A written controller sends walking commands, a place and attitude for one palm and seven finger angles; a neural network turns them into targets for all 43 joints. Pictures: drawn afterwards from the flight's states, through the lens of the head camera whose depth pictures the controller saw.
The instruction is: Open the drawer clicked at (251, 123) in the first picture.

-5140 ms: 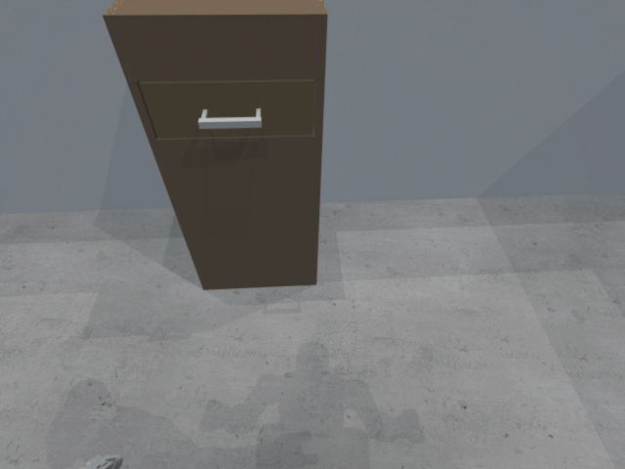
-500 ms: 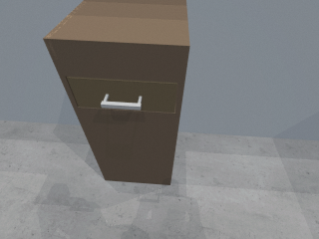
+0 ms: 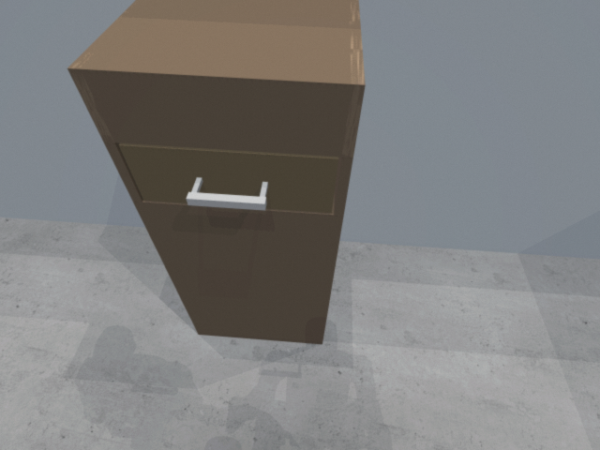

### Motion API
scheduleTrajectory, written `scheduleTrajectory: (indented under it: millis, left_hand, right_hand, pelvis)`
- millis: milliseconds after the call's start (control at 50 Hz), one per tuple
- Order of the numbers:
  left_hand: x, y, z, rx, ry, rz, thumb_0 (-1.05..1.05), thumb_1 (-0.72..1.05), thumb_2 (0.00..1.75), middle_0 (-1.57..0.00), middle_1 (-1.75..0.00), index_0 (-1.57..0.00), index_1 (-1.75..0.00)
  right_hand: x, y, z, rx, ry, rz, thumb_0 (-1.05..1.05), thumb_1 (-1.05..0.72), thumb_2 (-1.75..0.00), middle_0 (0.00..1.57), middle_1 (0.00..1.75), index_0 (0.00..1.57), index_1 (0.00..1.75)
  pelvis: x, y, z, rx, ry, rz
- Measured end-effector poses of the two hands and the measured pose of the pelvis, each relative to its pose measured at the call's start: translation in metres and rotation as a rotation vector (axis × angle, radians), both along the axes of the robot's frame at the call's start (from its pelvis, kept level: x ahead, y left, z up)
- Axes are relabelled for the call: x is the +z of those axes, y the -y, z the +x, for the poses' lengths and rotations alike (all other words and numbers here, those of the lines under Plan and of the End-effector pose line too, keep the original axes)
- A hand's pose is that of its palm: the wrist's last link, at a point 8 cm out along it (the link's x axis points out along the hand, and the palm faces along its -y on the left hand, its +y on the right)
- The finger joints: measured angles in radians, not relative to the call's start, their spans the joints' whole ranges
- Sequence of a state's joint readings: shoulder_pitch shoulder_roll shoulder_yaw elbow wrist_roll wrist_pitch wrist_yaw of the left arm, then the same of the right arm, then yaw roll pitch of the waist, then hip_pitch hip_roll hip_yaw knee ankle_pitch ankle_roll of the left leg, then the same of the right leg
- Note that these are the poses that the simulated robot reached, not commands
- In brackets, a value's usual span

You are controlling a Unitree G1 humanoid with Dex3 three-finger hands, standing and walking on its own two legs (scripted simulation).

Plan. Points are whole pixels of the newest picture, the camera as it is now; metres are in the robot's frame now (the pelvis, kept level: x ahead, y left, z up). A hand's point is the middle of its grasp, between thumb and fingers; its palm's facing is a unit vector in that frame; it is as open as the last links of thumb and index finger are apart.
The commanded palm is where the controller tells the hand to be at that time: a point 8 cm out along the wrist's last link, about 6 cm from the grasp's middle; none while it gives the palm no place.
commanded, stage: come to a stop and stand still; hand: left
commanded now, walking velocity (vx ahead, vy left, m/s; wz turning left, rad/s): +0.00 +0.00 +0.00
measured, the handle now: (229, 193) +0.53 +0.17 -0.01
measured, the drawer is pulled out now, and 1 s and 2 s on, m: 0.00 0.00 0.00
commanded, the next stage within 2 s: look again from close up in 0.46 s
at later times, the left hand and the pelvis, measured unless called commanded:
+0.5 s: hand out of the picture -0.02 +0.20 -0.16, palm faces +0.00 -0.97 -0.23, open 7.4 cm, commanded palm none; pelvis -0.02 +0.02 +0.01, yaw +0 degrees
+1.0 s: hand out of the picture -0.01 +0.17 -0.17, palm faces +0.02 -0.98 -0.19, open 7.3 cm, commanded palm none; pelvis +0.00 +0.00 +0.01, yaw +0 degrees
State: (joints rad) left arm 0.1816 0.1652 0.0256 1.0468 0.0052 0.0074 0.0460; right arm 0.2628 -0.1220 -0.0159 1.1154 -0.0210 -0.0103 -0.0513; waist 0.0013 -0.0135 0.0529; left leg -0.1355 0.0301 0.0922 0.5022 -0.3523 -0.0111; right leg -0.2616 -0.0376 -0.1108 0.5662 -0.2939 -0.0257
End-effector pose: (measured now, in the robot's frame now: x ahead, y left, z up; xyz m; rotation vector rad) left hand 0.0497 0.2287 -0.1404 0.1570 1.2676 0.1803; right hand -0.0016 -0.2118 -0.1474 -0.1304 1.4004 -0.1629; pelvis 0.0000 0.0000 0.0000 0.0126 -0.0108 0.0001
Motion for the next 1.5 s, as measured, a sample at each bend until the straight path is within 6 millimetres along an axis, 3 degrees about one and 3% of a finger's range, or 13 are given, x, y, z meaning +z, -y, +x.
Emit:
scheduleTrajectory:
  millis: [140,240,380,540,660,760,1220,1260,1300,1400,1440,1500]
  left_hand:
    - [0.005,-0.004,-0.014,-0.03,0.01,0.012,0.01,0.93,0.9,-0.2,-0.3,-0.2,-0.3]
    - [0.007,-0.014,-0.033,-0.04,-0.022,0.018,0.01,0.92,0.9,-0.2,-0.3,-0.2,-0.3]
    - [0.013,-0.021,-0.057,-0.026,-0.063,0.024,0.01,0.91,0.9,-0.2,-0.3,-0.2,-0.3]
    - [0.011,-0.014,-0.075,-0.014,-0.131,0.005,0.01,0.91,0.9,-0.2,-0.3,-0.19,-0.3]
    - [0.007,-0.003,-0.076,-0.01,-0.156,-0.02,0.01,0.91,0.9,-0.2,-0.3,-0.19,-0.3]
    - [0.005,0.003,-0.072,-0.007,-0.167,-0.028,0.02,0.92,0.9,-0.2,-0.3,-0.2,-0.3]
    - [0.002,0.013,-0.055,0.011,-0.154,-0.021,0.02,0.93,0.9,-0.2,-0.3,-0.2,-0.3]
    - [0.017,0.004,-0.031,-0.097,-0.045,0.057,0.04,0.95,0.9,-0.2,-0.3,-0.2,-0.3]
    - [0.049,-0.008,0.007,-0.174,0.16,0.189,0.05,0.95,0.89,-0.21,-0.31,-0.2,-0.31]
    - [0.134,-0.006,0.105,-0.539,0.593,0.595,0.04,0.88,0.87,-0.21,-0.34,-0.2,-0.34]
    - [0.158,0.004,0.127,-0.668,0.724,0.765,0.03,0.84,0.85,-0.21,-0.37,-0.2,-0.37]
    - [0.169,0.025,0.133,-0.813,0.837,0.901,0.02,0.77,0.83,-0.21,-0.4,-0.2,-0.4]
  right_hand:
    - [0.006,0.015,0.022,0.014,0.103,-0.023,0.02,-0.93,-0.9,0.2,0.3,0.2,0.29]
    - [0.006,0.009,0.025,0.032,0.173,-0.014,0.01,-0.92,-0.9,0.2,0.3,0.2,0.29]
    - [0.002,-0.002,0.003,0.058,0.119,0.017,0.01,-0.93,-0.9,0.2,0.3,0.2,0.29]
    - [-0.001,-0.013,-0.034,0.046,-0.003,0.049,0.01,-0.92,-0.9,0.2,0.3,0.2,0.29]
    - [-0.001,-0.017,-0.051,0.026,-0.071,0.059,0.0,-0.91,-0.9,0.2,0.3,0.2,0.29]
    - [0.0,-0.019,-0.053,0.014,-0.089,0.061,0.0,-0.91,-0.9,0.2,0.3,0.2,0.29]
    - [-0.001,-0.006,-0.006,0.024,-0.029,0.042,0.01,-0.92,-0.9,0.2,0.3,0.2,0.29]
    - [0.003,0.004,0.002,0.025,0.05,0.002,0.02,-0.93,-0.9,0.2,0.3,0.2,0.29]
    - [0.008,0.016,0.02,0.006,0.198,-0.039,0.03,-0.93,-0.9,0.2,0.3,0.2,0.29]
    - [0.026,0.042,0.091,0.088,0.515,-0.092,0.02,-0.93,-0.9,0.2,0.3,0.2,0.29]
    - [0.038,0.049,0.121,0.115,0.611,-0.1,0.02,-0.92,-0.9,0.2,0.3,0.2,0.29]
    - [0.058,0.054,0.16,0.156,0.703,-0.094,0.02,-0.92,-0.9,0.2,0.3,0.2,0.29]
  pelvis:
    - [0.002,-0.005,-0.011,-0.008,-0.006,-0.015]
    - [0.001,-0.012,-0.017,-0.006,0.008,-0.009]
    - [0.004,-0.017,-0.022,-0.007,0.017,-0.002]
    - [0.006,-0.016,-0.02,-0.007,0.012,0.001]
    - [0.006,-0.014,-0.016,-0.007,0.012,0.001]
    - [0.006,-0.011,-0.011,-0.007,0.012,0.001]
    - [0.005,0.0,0.006,-0.005,0.002,-0.008]
    - [0.003,-0.001,0.004,-0.022,-0.002,-0.006]
    - [0.002,-0.002,0.003,-0.02,-0.012,0.005]
    - [-0.005,-0.003,-0.012,-0.011,-0.079,0.018]
    - [-0.009,-0.002,-0.016,-0.03,-0.107,0.025]
    - [-0.016,0.001,-0.023,-0.058,-0.138,0.037]
